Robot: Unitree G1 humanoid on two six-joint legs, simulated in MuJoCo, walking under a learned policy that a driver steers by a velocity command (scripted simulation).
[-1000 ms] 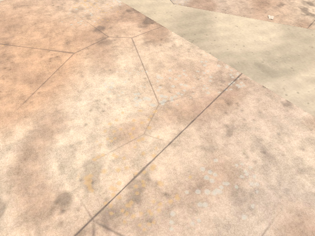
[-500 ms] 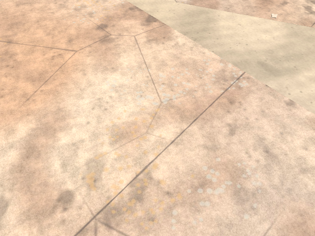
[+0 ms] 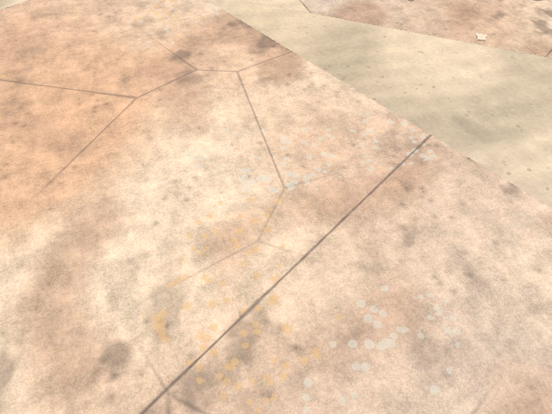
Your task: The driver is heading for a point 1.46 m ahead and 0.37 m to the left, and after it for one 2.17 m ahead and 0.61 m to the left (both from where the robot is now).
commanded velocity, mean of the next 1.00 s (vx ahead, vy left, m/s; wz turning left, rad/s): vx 0.29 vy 0.00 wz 0.00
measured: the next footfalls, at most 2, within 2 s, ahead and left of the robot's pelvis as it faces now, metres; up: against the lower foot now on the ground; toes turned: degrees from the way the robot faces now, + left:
left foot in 0.60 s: +0.43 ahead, +0.11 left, +0.00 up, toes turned +3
right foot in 1.00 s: +0.48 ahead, -0.12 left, +0.00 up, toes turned +0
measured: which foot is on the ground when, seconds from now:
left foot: down 0.00-0.16, up 0.18-0.58, down 0.60-1.00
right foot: down 0.00-0.62, up 0.64-0.98, down 1.00-1.00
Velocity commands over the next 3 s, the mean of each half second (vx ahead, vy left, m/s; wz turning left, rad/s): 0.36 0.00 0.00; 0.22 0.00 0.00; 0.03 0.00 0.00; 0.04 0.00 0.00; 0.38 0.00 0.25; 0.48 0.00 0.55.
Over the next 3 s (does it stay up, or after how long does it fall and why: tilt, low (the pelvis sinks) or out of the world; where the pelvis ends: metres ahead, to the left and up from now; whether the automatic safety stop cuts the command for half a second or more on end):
stays up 0.86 0.05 0.01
